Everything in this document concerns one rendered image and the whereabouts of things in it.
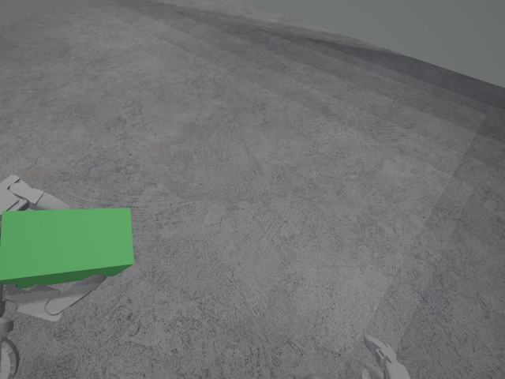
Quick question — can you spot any left robot hand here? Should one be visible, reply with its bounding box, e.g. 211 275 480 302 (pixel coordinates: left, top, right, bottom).
0 175 107 322

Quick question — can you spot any right robot hand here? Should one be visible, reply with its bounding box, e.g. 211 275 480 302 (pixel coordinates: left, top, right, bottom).
361 335 411 379

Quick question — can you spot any sponge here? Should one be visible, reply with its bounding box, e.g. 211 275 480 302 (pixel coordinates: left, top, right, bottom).
0 208 134 289

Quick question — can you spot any left robot forearm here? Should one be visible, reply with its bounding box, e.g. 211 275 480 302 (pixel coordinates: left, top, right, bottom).
0 317 20 379

